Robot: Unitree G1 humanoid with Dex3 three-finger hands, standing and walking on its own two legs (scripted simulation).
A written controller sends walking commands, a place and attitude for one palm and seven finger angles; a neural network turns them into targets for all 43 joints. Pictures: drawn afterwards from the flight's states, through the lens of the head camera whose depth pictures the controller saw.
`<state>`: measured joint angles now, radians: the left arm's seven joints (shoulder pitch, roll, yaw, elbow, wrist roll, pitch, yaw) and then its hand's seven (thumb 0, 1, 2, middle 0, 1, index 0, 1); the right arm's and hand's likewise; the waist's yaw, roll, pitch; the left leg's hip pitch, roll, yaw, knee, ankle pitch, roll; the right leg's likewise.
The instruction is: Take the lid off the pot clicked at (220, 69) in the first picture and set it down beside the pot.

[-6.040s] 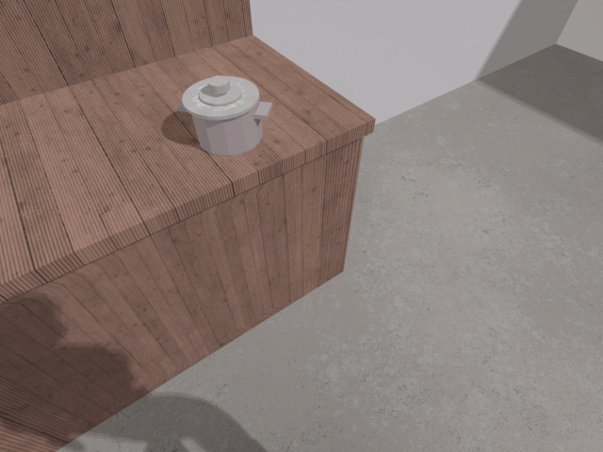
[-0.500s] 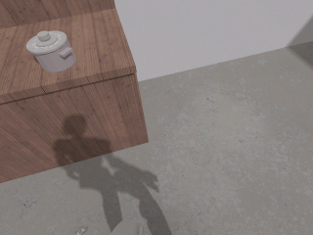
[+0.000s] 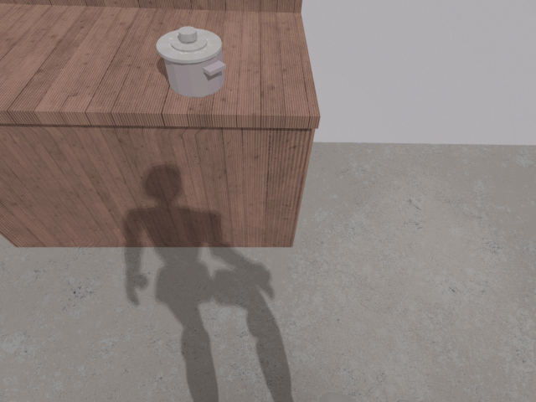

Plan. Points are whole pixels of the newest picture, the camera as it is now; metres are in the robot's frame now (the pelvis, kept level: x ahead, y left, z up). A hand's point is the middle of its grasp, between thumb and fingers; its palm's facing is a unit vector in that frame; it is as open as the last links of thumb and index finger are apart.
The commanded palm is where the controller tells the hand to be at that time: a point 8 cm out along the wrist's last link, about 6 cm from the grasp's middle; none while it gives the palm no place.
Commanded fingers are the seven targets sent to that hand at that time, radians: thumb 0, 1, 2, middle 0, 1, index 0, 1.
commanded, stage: take the last steps up to it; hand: left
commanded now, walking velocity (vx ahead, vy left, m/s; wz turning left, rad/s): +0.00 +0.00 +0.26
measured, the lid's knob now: (187, 34) +0.88 +0.27 +0.08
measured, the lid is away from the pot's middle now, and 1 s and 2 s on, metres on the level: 0.00 0.00 0.00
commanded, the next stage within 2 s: come to a stop and stand still in 1.34 s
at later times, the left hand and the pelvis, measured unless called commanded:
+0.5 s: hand out of the picture -0.02 +0.16 -0.15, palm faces +0.20 -0.95 -0.23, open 7.4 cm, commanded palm none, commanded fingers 0.00 0.90 0.90 -0.20 -0.30 -0.20 -0.30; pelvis +0.04 -0.02 +0.01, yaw +8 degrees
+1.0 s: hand (129, 326) +0.25 +0.28 -0.16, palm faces +0.12 -0.97 -0.19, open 7.4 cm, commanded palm none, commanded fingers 0.00 0.90 0.90 -0.20 -0.30 -0.20 -0.30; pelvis +0.18 +0.08 +0.00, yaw +6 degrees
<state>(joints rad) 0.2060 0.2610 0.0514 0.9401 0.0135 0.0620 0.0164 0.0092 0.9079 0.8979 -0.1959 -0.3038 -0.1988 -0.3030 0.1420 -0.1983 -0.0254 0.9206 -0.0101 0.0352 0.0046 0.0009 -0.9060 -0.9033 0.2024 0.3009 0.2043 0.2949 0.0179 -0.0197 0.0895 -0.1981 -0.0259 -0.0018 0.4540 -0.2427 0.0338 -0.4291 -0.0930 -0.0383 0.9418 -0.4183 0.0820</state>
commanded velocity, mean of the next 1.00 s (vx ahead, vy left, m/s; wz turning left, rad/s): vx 0.28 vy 0.03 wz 0.05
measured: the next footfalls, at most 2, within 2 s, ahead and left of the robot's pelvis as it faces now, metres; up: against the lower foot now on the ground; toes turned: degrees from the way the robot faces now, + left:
right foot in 0.14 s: +0.06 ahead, -0.13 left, +0.00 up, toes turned -2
left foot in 0.66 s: +0.14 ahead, +0.17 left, +0.00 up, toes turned +14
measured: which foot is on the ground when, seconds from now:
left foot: down 0.00-0.14, up 0.16-0.64, down 0.66-1.00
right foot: up 0.00-0.12, down 0.14-0.66, up 0.68-1.00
